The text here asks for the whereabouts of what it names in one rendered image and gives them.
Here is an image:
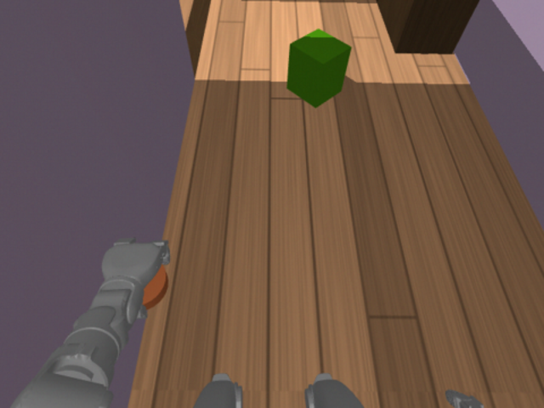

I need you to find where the right robot hand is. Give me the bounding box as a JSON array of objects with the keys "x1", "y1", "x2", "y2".
[{"x1": 445, "y1": 389, "x2": 484, "y2": 408}]

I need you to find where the left robot arm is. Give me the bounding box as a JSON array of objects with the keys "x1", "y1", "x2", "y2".
[{"x1": 10, "y1": 276, "x2": 145, "y2": 408}]

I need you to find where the left robot hand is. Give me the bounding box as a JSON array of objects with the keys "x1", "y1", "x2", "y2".
[{"x1": 101, "y1": 238, "x2": 170, "y2": 319}]

